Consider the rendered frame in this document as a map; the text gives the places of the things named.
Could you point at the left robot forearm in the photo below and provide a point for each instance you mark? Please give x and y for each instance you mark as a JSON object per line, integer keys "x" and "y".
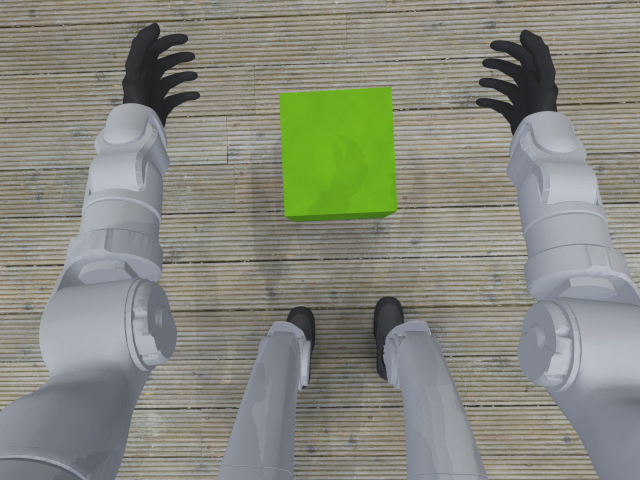
{"x": 122, "y": 208}

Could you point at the robot left hand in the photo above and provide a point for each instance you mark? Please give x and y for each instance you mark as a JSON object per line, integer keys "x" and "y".
{"x": 142, "y": 84}

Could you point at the carton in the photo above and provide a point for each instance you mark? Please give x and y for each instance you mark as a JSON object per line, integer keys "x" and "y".
{"x": 338, "y": 154}

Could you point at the robot left upper arm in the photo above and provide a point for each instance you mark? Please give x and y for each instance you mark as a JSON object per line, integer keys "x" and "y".
{"x": 100, "y": 342}

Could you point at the robot thigh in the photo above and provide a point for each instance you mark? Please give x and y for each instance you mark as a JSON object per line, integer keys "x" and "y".
{"x": 261, "y": 444}
{"x": 440, "y": 444}

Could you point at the robot right thigh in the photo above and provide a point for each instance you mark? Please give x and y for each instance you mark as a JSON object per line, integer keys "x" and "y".
{"x": 440, "y": 444}

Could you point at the robot left thigh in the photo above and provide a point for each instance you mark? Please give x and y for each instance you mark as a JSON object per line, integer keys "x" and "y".
{"x": 261, "y": 444}

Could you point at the robot right hand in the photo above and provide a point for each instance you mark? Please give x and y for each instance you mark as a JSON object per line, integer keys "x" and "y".
{"x": 536, "y": 90}

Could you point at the right robot forearm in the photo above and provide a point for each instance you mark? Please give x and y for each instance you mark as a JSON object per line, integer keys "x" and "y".
{"x": 570, "y": 252}

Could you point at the robot right upper arm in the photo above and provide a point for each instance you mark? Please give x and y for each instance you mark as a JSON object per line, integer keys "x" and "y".
{"x": 586, "y": 354}

